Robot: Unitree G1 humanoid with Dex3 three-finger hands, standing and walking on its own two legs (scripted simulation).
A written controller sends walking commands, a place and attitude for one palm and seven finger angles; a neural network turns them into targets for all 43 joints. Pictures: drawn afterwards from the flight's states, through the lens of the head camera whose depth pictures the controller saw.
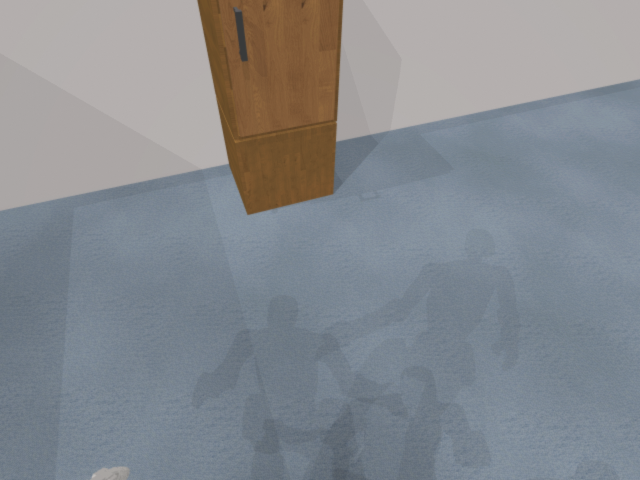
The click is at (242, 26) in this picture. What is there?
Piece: cupboard door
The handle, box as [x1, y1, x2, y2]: [233, 7, 247, 61]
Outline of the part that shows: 233,7 235,12 240,48 239,53 242,61 247,60 241,11 240,9 238,10 236,7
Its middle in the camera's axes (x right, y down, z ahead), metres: -0.25 -0.63 +1.19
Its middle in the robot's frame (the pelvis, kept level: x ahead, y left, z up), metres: +1.31 +0.32 +0.03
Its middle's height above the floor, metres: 0.79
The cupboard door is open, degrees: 0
